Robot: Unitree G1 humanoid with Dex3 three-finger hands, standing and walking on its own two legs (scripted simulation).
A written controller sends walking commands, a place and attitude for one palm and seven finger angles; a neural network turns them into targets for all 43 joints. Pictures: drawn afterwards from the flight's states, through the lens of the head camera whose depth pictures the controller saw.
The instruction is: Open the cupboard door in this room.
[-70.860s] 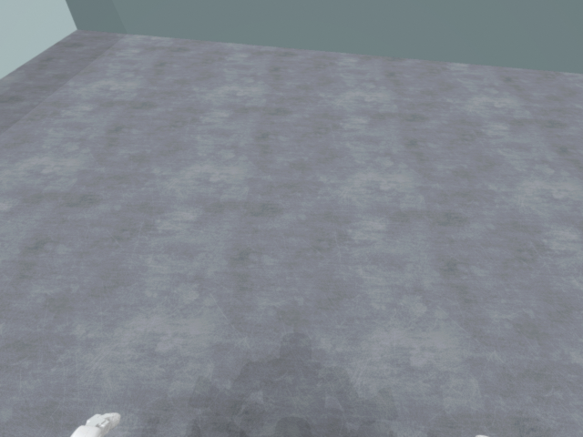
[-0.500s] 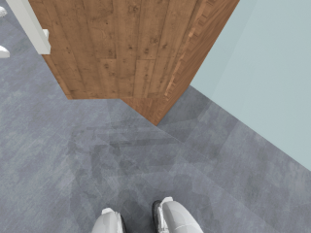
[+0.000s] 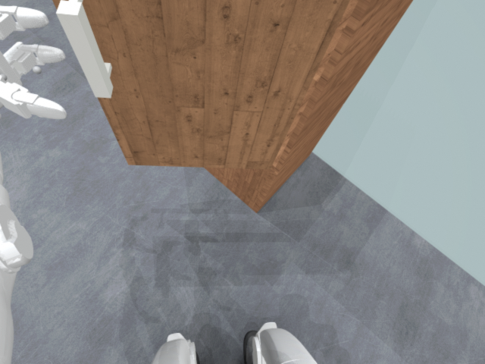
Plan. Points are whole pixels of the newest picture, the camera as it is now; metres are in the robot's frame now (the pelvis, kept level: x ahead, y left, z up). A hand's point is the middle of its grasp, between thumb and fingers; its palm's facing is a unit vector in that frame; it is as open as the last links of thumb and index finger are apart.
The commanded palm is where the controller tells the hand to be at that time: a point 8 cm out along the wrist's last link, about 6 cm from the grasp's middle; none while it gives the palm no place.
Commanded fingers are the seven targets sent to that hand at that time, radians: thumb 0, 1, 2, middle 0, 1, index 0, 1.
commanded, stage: move the hooked fingers beside the handle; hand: left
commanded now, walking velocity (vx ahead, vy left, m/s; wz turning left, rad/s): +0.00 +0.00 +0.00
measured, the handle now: (92, 45) +0.58 +0.18 +0.11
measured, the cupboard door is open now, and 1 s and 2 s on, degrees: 43 43 42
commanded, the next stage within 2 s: slide the fingers in behind the handle in 0.58 s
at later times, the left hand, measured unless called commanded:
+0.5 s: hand (40, 61) +0.53 +0.24 +0.12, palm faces -0.07 -1.00 -0.01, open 14.0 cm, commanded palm +0.53 +0.28 +0.10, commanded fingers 0.00 -0.50 0.30 -0.30 -1.20 -0.30 -1.20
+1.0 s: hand (49, 63) +0.54 +0.23 +0.11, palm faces -0.10 -1.00 +0.01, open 14.0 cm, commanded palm +0.52 +0.26 +0.10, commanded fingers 0.00 -0.50 0.30 -0.30 -1.20 -0.30 -1.20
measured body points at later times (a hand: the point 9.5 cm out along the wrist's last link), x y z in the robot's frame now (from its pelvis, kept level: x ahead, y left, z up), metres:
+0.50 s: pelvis -0.02 -0.02 -0.01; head +0.15 +0.01 +0.41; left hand +0.53 +0.29 +0.12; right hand -0.07 -0.28 -0.10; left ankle -0.03 +0.08 -0.69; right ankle +0.00 -0.14 -0.69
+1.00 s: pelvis +0.00 +0.00 +0.00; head +0.15 +0.03 +0.42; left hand +0.54 +0.28 +0.11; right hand -0.04 -0.26 -0.10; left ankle -0.03 +0.08 -0.69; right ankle +0.00 -0.14 -0.69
